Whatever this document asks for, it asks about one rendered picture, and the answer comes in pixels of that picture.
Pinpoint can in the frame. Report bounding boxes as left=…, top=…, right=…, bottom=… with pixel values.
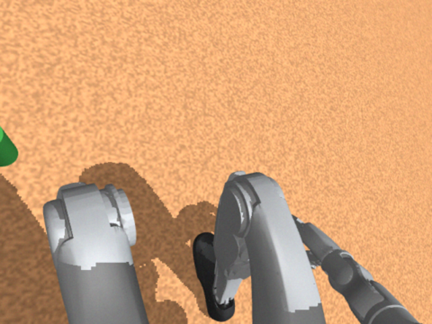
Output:
left=0, top=126, right=18, bottom=167

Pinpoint right robot hand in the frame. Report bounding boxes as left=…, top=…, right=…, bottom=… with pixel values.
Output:
left=292, top=215, right=341, bottom=269

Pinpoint right robot arm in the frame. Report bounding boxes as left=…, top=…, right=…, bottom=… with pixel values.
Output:
left=321, top=250, right=422, bottom=324

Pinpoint right robot foot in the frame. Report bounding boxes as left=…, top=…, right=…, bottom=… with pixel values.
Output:
left=193, top=232, right=235, bottom=322

